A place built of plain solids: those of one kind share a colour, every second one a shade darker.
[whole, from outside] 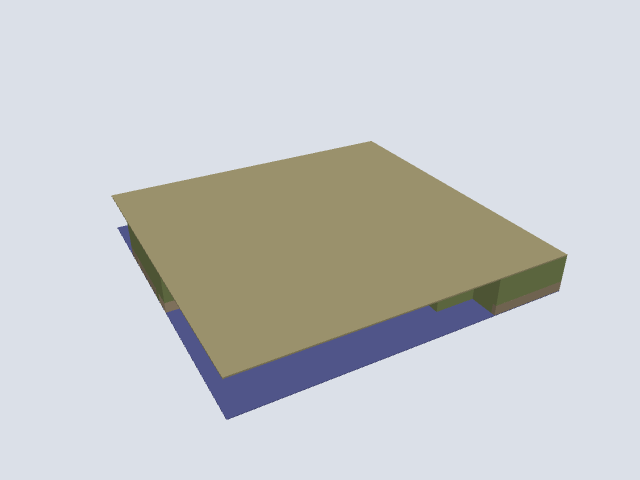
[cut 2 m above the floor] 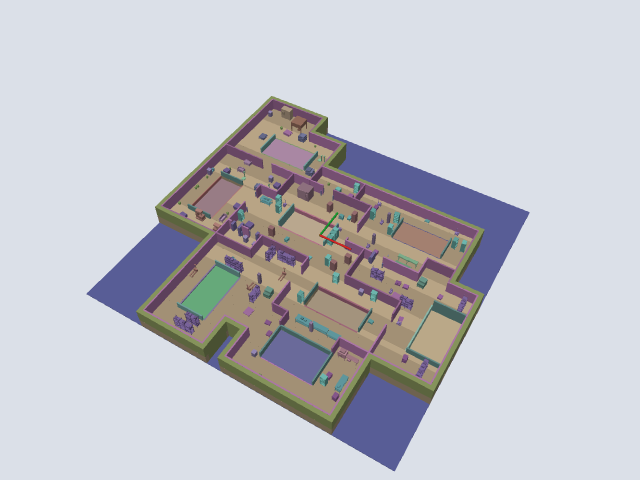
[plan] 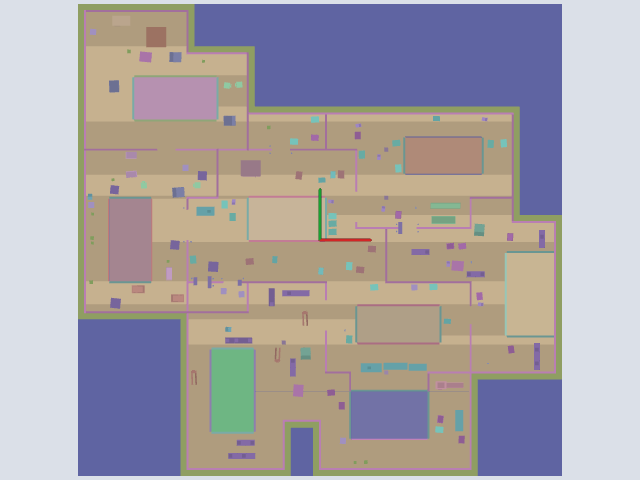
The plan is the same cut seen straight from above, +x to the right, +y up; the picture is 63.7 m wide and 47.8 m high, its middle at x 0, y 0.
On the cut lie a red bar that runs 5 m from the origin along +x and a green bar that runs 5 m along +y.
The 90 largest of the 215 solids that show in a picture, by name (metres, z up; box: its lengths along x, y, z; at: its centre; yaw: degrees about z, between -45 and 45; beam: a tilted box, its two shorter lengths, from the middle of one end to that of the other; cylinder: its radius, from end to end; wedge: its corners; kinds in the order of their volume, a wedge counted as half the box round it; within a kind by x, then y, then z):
{
 "floor_1": {"box": [3.0, 8.2, 1.5], "at": [-22.6, 0.0, -0.75]},
 "floor_2": {"box": [5.6, 4.6, 1.5], "at": [-21.3, 14.1, -0.75]},
 "floor_3": {"box": [11.6, 4.2, 1.5], "at": [-18.3, 21.4, -0.75]},
 "floor_4": {"box": [17.0, 0.3, 1.5], "at": [-15.6, 4.25, -0.75]},
 "floor_5": {"box": [17.6, 2.9, 1.5], "at": [-15.3, 17.85, -0.75]},
 "floor_6": {"box": [2.9, 8.2, 1.5], "at": [-12.45, -15.0, -0.75]},
 "floor_7": {"box": [9.6, 4.3, 1.5], "at": [-11.9, 1.95, -0.75]},
 "floor_8": {"box": [27.8, 1.5, 1.5], "at": [-10.2, -7.15, -0.75]},
 "floor_9": {"box": [11.0, 4.4, 1.5], "at": [-8.4, -21.3, -0.75]},
 "floor_10": {"box": [3.8, 3.1, 1.5], "at": [-8.4, 14.85, -0.75]},
 "floor_11": {"box": [32.6, 3.8, 1.5], "at": [-7.8, 8.4, -0.75]},
 "floor_12": {"box": [17.6, 2.5, 1.5], "at": [-5.1, -9.15, -0.75]},
 "floor_13": {"box": [42.5, 2.3, 1.5], "at": [-2.85, -5.25, -0.75]},
 "floor_14": {"box": [44.0, 2.1, 1.5], "at": [-2.1, 5.45, -0.75]},
 "floor_15": {"box": [44.0, 1.5, 1.5], "at": [-2.1, 11.05, -0.75]},
 "floor_16": {"box": [9.5, 3.6, 1.5], "at": [-1.65, -16.9, -0.75]},
 "floor_17": {"box": [35.1, 2.8, 1.5], "at": [0.85, -2.7, -0.75]},
 "floor_18": {"box": [3.8, 1.2, 1.5], "at": [1.2, -19.3, -0.75]},
 "floor_19": {"box": [40.8, 1.1, 1.5], "at": [3.7, -0.75, -0.75]},
 "floor_20": {"box": [22.1, 1.2, 1.5], "at": [4.65, -14.5, -0.75]},
 "floor_21": {"box": [30.2, 1.5, 1.5], "at": [4.8, 12.55, -0.75]},
 "floor_22": {"box": [38.0, 0.5, 1.5], "at": [5.1, -10.65, -0.75]},
 "floor_23": {"box": [16.4, 3.6, 1.5], "at": [7.5, -21.7, -0.75]},
 "floor_24": {"box": [30.5, 3.0, 1.5], "at": [8.85, -12.4, -0.75]},
 "floor_25": {"box": [19.4, 1.9, 1.5], "at": [10.2, 3.45, -0.75]},
 "floor_26": {"box": [23.6, 2.7, 1.5], "at": [12.3, 1.15, -0.75]},
 "floor_27": {"box": [5.0, 4.8, 1.5], "at": [13.2, -17.5, -0.75]},
 "floor_28": {"box": [6.5, 3.1, 1.5], "at": [15.15, -7.95, -0.75]},
 "floor_29": {"box": [12.2, 0.9, 1.5], "at": [18.0, -9.95, -0.75]},
 "floor_30": {"box": [3.8, 3.8, 1.5], "at": [18.0, 8.4, -0.75]},
 "floor_31": {"box": [0.8, 8.2, 1.5], "at": [23.7, -5.4, -0.75]},
 "wall_rim_1": {"box": [0.6, 30.2, 5.5], "at": [-23.8, 7.8, 1.25]},
 "wall_rim_2": {"box": [10.8, 0.6, 5.5], "at": [-18.7, -7.6, 1.25]},
 "wall_rim_3": {"box": [11.6, 0.6, 5.5], "at": [-18.3, 23.2, 1.25]},
 "wall_rim_4": {"box": [0.6, 15.0, 5.5], "at": [-13.6, -15.4, 1.25]},
 "wall_rim_5": {"box": [0.6, 3.6, 5.5], "at": [-12.8, 21.1, 1.25]},
 "wall_rim_6": {"box": [6.6, 0.6, 5.5], "at": [-9.8, 19.0, 1.25]},
 "wall_rim_7": {"box": [11.0, 0.6, 5.5], "at": [-8.4, -23.2, 1.25]},
 "wall_rim_8": {"box": [0.6, 5.4, 5.5], "at": [-6.8, 16.0, 1.25]},
 "wall_rim_9": {"box": [0.6, 4.2, 5.5], "at": [-3.2, -20.8, 1.25]},
 "wall_rim_10": {"box": [3.4, 0.6, 5.5], "at": [-1.8, -18.4, 1.25]},
 "wall_rim_11": {"box": [0.6, 4.2, 5.5], "at": [-0.4, -20.8, 1.25]},
 "wall_rim_12": {"box": [27.0, 0.6, 5.5], "at": [6.4, 13.0, 1.25]},
 "wall_rim_13": {"box": [16.4, 0.6, 5.5], "at": [7.5, -23.2, 1.25]},
 "wall_rim_14": {"box": [0.6, 9.0, 5.5], "at": [15.4, -18.4, 1.25]},
 "wall_rim_15": {"box": [9.0, 0.6, 5.5], "at": [19.6, -13.6, 1.25]},
 "wall_rim_16": {"box": [0.6, 10.2, 5.5], "at": [19.6, 7.6, 1.25]},
 "wall_rim_17": {"box": [4.8, 0.6, 5.5], "at": [21.7, 2.2, 1.25]},
 "wall_rim_18": {"box": [0.6, 15.2, 5.5], "at": [23.8, -5.7, 1.25]},
 "ceil_all_1": {"box": [48.2, 47.0, 0.2], "at": [0.0, 0.0, 4.1]},
 "wall_1": {"box": [0.2, 30.2, 5.5], "at": [-23.4, 7.8, 1.25]},
 "wall_2": {"box": [7.3, 0.2, 5.5], "at": [-19.85, 9.0, 1.25]},
 "wall_3": {"box": [10.4, 0.2, 5.5], "at": [-18.3, 22.8, 1.25]},
 "wall_4": {"box": [16.4, 0.2, 5.5], "at": [-15.3, -7.2, 1.25]},
 "wall_5": {"box": [0.2, 22.9, 5.5], "at": [-13.2, -11.45, 1.25]},
 "wall_6": {"box": [0.2, 4.4, 5.5], "at": [-13.2, 20.7, 1.25]},
 "wall_7": {"box": [0.2, 5.0, 5.5], "at": [-10.2, 6.6, 1.25]},
 "wall_8": {"box": [6.2, 0.2, 5.5], "at": [-10.2, 18.6, 1.25]},
 "wall_9": {"box": [9.6, 0.2, 5.5], "at": [-9.6, 9.0, 1.25]},
 "wall_10": {"box": [9.8, 0.2, 5.5], "at": [-8.4, -22.8, 1.25]},
 "wall_11": {"box": [0.2, 9.8, 5.5], "at": [-7.2, 13.8, 1.25]},
 "wall_12": {"box": [0.2, 5.0, 5.5], "at": [-3.6, -20.4, 1.25]},
 "wall_13": {"box": [8.5, 0.2, 5.5], "at": [-3.55, -4.2, 1.25]},
 "wall_14": {"box": [0.2, 5.0, 5.5], "at": [0.0, -20.4, 1.25]},
 "wall_15": {"box": [6.7, 0.2, 5.5], "at": [0.35, 9.0, 1.25]},
 "wall_16": {"box": [0.2, 4.3, 5.5], "at": [0.6, -11.15, 1.25]},
 "wall_17": {"box": [0.2, 4.3, 5.5], "at": [3.6, 6.95, 1.25]},
 "wall_18": {"box": [4.3, 0.2, 5.5], "at": [5.65, 1.2, 1.25]},
 "wall_19": {"box": [26.6, 0.2, 5.5], "at": [6.0, 12.6, 1.25]},
 "wall_20": {"box": [0.2, 5.6, 5.5], "at": [6.6, -1.5, 1.25]},
 "wall_21": {"box": [15.2, 0.2, 5.5], "at": [7.5, -22.8, 1.25]},
 "wall_22": {"box": [8.6, 0.2, 5.5], "at": [10.8, -4.2, 1.25]},
 "wall_23": {"box": [5.5, 0.2, 5.5], "at": [12.35, 1.2, 1.25]},
 "wall_24": {"box": [0.2, 14.5, 5.5], "at": [15.0, -15.65, 1.25]},
 "wall_25": {"box": [12.8, 0.2, 5.5], "at": [17.1, -13.2, 1.25]},
 "wall_26": {"box": [4.4, 0.2, 5.5], "at": [17.1, 4.2, 1.25]},
 "wall_27": {"box": [0.2, 11.0, 5.5], "at": [19.2, 7.2, 1.25]},
 "wall_28": {"box": [4.4, 0.2, 5.5], "at": [21.3, 1.8, 1.25]},
 "wall_29": {"box": [0.2, 15.2, 5.5], "at": [23.4, -5.7, 1.25]},
 "floor_base_1": {"box": [48.2, 47.0, 0.1], "at": [0.0, 0.0, -1.55]},
 "floor_belt_bed_1": {"box": [7.6, 4.7, 1.5], "at": [6.9, -17.45, -0.75]},
 "floor_silo_bed_1": {"box": [8.2, 4.2, 1.5], "at": [-14.4, 14.1, -0.75]},
 "floor_pallet_well_1": {"box": [4.2, 8.2, 1.34], "at": [-8.7, -15.0, -0.83]},
 "floor_oven_bed_1": {"box": [7.6, 4.2, 0.74], "at": [-3.3, 2.1, -1.13]},
 "floor_oven_bed_2": {"box": [8.2, 3.6, 0.74], "at": [7.8, -8.4, -1.13]},
 "floor_cooler_base_1": {"box": [7.6, 3.6, 1.5], "at": [12.3, 8.4, -0.75]},
 "floor_mixer_bed_1": {"box": [4.2, 8.2, 0.92], "at": [-18.9, 0.0, -1.04]},
 "floor_dock_well_1": {"box": [4.7, 8.2, 0.3], "at": [20.95, -5.4, -1.35]},
 "silo_1": {"box": [2.0, 2.0, 1.85], "at": [-16.3, 20.2, 2.17]},
 "rackoven_1": {"box": [2.0, 1.6, 2.3], "at": [-6.9, 7.16, 1.25]}
}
